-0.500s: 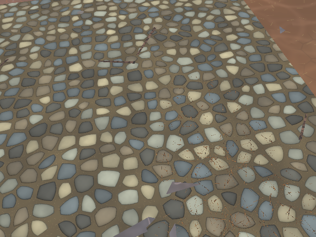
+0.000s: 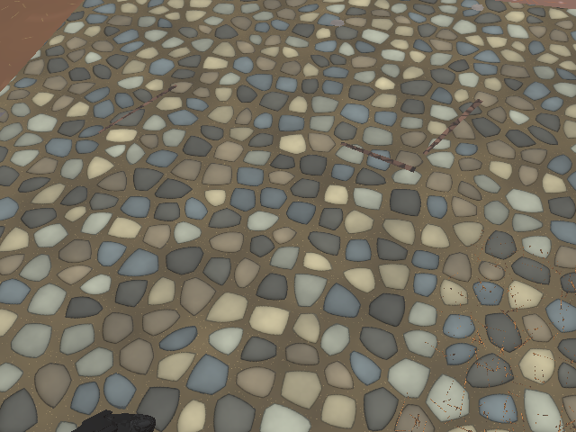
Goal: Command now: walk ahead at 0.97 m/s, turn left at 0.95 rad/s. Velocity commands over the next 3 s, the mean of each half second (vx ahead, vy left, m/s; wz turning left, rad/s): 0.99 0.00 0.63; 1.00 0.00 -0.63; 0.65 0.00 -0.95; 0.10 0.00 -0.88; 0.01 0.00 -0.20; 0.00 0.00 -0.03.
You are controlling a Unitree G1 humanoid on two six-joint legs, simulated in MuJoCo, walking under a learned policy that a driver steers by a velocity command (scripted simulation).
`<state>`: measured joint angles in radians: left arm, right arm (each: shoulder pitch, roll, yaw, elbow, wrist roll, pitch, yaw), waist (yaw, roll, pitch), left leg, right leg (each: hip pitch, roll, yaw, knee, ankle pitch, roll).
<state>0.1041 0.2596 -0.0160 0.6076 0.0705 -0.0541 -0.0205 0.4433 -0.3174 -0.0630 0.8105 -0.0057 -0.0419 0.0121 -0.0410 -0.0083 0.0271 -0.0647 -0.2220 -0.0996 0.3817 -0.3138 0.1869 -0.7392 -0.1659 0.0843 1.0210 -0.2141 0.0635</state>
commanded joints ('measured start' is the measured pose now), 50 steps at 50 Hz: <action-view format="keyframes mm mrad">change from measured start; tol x32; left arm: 1 -131 73 10 -91 -18 -3 -13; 6 -104 132 25 -90 -35 -15 3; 10 506 344 116 59 9 -25 69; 50 161 141 61 109 -53 43 -64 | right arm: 1 -45 -157 -41 -73 5 -32 -1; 25 -529 -28 82 -266 -35 -21 84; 31 46 -287 -23 -102 -96 -43 -16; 50 -100 -188 -12 7 -24 -58 -59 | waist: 1 -5 24 111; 9 297 32 -312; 11 137 -405 -437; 22 17 -55 108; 32 -109 256 -437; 50 225 113 -68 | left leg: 1 -287 186 -243 -221 373 89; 8 -91 221 -285 326 974 -41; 9 -237 174 -234 616 776 -52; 10 -518 62 -125 955 -153 -61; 11 -632 79 -79 1059 -139 -58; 21 -712 261 -37 638 146 -111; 29 83 163 147 212 155 -89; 32 432 688 -732 -109 -460 -52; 46 -26 394 372 -276 740 -162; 50 101 455 374 144 1439 -187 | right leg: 1 170 83 -111 -244 228 6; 6 419 187 -89 -481 255 -49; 10 1228 -215 408 -536 -425 -140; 11 1171 -280 829 -740 -531 -205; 16 660 -97 286 -793 -207 -204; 28 644 -40 -62 -733 872 -197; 32 53 188 22 383 -225 -181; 43 -24 46 -121 77 206 -150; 50 470 256 -292 -266 178 -263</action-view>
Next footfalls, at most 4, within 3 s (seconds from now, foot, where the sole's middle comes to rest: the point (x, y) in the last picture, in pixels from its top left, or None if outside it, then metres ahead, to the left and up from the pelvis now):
0.18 right None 0.41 -0.15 -0.77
0.60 left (203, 340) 0.71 0.22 -0.77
1.04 right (248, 205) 1.15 0.11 -0.77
1.42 left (244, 117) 1.55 0.12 -0.77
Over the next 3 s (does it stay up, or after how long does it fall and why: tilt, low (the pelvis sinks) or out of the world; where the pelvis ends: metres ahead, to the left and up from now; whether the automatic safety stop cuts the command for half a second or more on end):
stays up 1.42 0.08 0.01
